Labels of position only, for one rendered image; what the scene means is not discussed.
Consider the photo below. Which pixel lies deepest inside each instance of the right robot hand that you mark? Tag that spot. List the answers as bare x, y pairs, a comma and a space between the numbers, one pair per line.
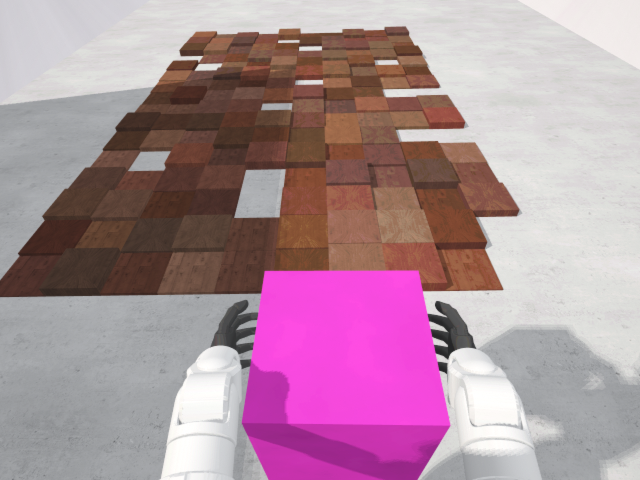
458, 336

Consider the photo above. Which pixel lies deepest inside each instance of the carton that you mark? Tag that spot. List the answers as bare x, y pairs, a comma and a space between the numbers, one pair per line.
344, 382

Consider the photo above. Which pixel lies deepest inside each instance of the robot left forearm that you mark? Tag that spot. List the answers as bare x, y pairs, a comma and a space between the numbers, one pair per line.
203, 431

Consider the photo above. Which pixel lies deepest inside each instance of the left robot hand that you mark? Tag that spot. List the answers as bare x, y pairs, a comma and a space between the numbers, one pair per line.
227, 335

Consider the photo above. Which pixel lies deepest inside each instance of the robot right forearm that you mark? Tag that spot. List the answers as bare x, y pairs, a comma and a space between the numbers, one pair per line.
493, 431

